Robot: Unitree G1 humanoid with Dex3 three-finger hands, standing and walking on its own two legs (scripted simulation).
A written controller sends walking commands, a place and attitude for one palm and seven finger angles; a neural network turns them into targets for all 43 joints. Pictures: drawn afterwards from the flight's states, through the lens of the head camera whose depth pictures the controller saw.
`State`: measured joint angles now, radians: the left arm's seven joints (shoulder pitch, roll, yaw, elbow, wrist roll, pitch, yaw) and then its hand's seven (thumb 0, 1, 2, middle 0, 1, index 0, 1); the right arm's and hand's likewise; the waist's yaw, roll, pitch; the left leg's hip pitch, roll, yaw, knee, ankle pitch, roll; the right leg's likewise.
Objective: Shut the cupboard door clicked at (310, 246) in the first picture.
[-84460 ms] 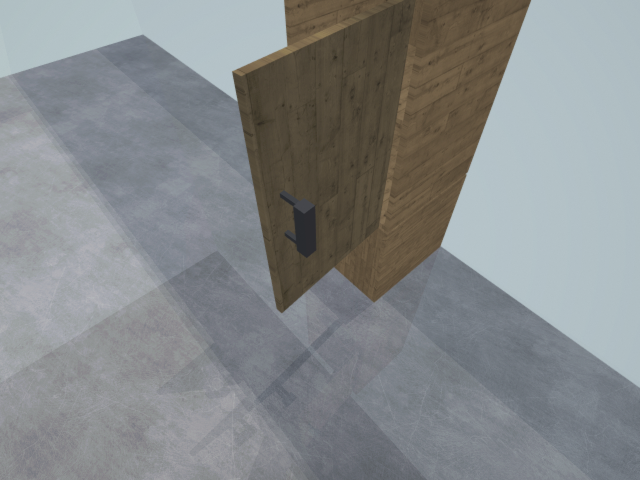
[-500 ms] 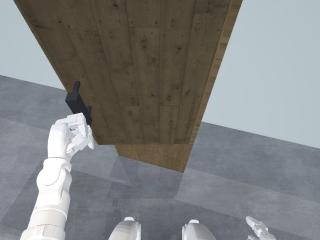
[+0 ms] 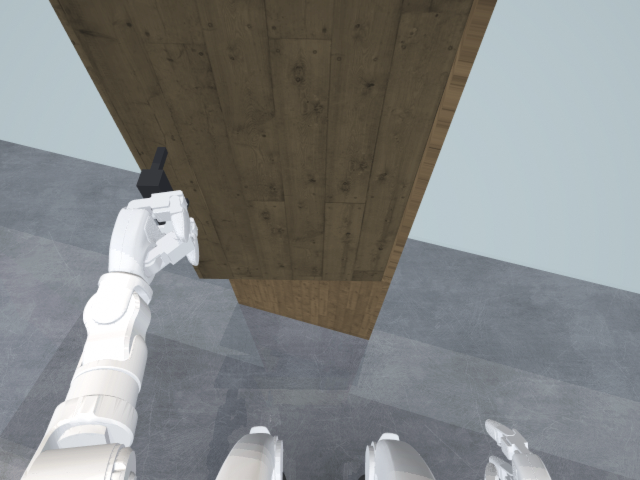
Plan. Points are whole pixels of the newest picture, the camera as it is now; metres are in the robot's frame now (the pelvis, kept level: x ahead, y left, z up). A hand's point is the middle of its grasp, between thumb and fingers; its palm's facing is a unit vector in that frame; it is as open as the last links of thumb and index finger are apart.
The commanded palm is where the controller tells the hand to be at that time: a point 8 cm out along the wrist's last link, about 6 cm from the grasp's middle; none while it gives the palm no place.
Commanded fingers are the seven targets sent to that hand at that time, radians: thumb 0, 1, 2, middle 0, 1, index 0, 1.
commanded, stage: push the door shut along its arc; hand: left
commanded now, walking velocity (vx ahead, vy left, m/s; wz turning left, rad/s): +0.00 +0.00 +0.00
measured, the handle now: (169, 194) +0.47 +0.22 +0.05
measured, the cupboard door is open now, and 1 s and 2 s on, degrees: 15 2 0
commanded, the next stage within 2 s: pull the fist back off the door in 1.44 s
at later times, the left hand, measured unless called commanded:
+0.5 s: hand (206, 203) +0.45 +0.16 +0.05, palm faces -0.17 -0.99 -0.03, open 3.1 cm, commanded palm +0.45 +0.20 +0.06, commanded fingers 0.00 0.90 0.90 -1.30 -1.50 -1.30 -1.50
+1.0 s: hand (243, 168) +0.50 +0.12 +0.06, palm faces -0.31 -0.95 -0.03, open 3.1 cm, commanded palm +0.50 +0.17 +0.06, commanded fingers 0.00 0.90 0.90 -1.30 -1.50 -1.30 -1.50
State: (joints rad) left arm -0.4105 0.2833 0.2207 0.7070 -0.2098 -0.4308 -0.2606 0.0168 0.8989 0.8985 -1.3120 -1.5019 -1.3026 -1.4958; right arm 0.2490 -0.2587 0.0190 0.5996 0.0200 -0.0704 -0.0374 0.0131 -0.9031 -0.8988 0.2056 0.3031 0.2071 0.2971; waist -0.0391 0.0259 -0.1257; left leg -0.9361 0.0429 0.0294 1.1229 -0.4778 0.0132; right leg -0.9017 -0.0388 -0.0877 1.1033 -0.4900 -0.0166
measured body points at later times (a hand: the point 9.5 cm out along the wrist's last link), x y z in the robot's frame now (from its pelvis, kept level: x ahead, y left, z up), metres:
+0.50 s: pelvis -0.01 +0.00 -0.01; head +0.10 +0.01 +0.42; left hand +0.45 +0.22 +0.06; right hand +0.05 -0.27 -0.13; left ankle +0.03 +0.11 -0.65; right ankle +0.02 -0.11 -0.65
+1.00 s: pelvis +0.00 +0.01 -0.02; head +0.13 +0.01 +0.41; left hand +0.52 +0.17 +0.07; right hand +0.01 -0.26 -0.13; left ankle +0.03 +0.11 -0.65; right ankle +0.02 -0.11 -0.65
